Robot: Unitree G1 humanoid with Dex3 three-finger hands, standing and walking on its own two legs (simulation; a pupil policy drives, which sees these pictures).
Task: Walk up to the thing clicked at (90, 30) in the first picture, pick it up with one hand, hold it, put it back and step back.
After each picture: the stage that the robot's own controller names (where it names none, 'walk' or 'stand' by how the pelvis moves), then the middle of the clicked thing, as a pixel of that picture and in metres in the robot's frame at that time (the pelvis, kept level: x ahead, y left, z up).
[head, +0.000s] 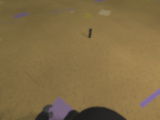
stand; (90, 33) +1.98 +0.08 -0.65
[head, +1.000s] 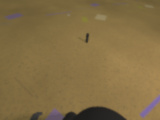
walk; (87, 38) +1.86 +0.09 -0.65
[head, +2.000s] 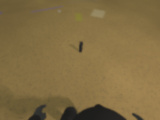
walk; (80, 47) +1.25 +0.17 -0.65
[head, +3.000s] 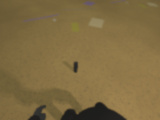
walk; (75, 67) +0.80 +0.19 -0.65
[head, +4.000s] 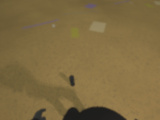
walk; (72, 81) +0.56 +0.24 -0.65
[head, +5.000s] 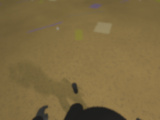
stand; (75, 88) +0.44 +0.23 -0.63
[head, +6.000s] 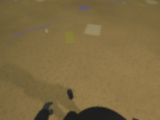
stand; (70, 94) +0.37 +0.24 -0.65
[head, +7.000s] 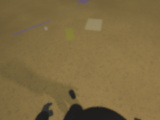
stand; (72, 94) +0.32 +0.23 -0.65
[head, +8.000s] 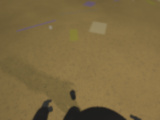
stand; (73, 95) +0.33 +0.19 -0.65
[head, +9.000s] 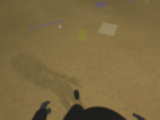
stand; (76, 95) +0.34 +0.16 -0.63
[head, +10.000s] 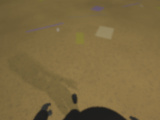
stand; (74, 99) +0.31 +0.17 -0.65
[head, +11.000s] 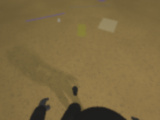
stand; (75, 91) +0.35 +0.15 -0.64
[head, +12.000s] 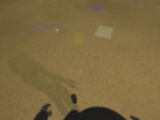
stand; (74, 99) +0.31 +0.18 -0.66
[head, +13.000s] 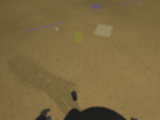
stand; (74, 96) +0.34 +0.19 -0.66
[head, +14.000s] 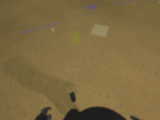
stand; (73, 97) +0.33 +0.20 -0.65
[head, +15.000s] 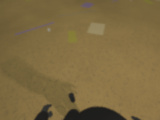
stand; (72, 98) +0.31 +0.21 -0.66
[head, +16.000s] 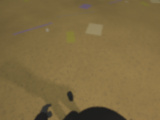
stand; (70, 96) +0.32 +0.23 -0.65
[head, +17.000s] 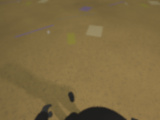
stand; (71, 97) +0.34 +0.22 -0.66
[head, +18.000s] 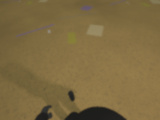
stand; (71, 96) +0.35 +0.23 -0.66
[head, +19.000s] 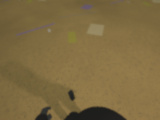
stand; (71, 95) +0.35 +0.23 -0.66
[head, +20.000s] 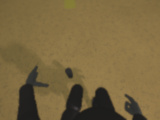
go down; (69, 73) +0.39 +0.22 -0.46
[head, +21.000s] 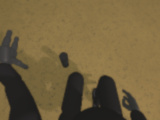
go down; (64, 61) +0.43 +0.24 -0.27
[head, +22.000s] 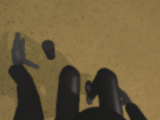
close in; (49, 51) +0.42 +0.27 -0.19
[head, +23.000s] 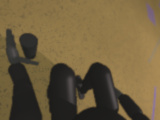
close; (29, 49) +0.42 +0.29 -0.16
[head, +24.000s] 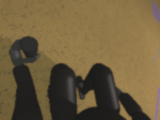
lift; (30, 51) +0.40 +0.29 -0.16
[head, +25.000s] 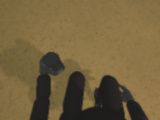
lift; (56, 64) +0.32 +0.25 -0.02
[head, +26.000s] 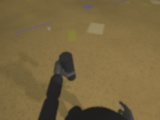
hold; (69, 68) +0.33 +0.16 +0.07
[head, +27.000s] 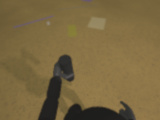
hold; (68, 70) +0.33 +0.17 +0.03
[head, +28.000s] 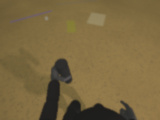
crouch; (65, 73) +0.32 +0.19 +0.00
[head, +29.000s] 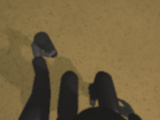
lower; (48, 47) +0.46 +0.26 -0.06
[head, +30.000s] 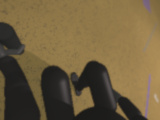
lower; (12, 43) +0.45 +0.32 -0.17
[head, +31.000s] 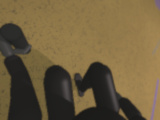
lower; (20, 42) +0.44 +0.32 -0.17
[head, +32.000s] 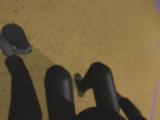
lower; (21, 42) +0.44 +0.31 -0.17
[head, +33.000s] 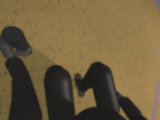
lower; (21, 44) +0.43 +0.31 -0.17
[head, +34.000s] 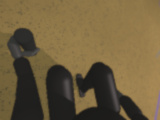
draw back; (28, 45) +0.43 +0.29 -0.17
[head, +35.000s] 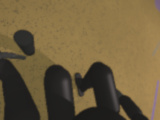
withdraw; (27, 46) +0.43 +0.29 -0.17
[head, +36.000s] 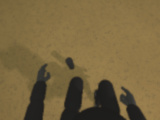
walk; (70, 64) +0.44 +0.22 -0.38
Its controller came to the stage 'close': yes
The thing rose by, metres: 0.68
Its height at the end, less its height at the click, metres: +0.00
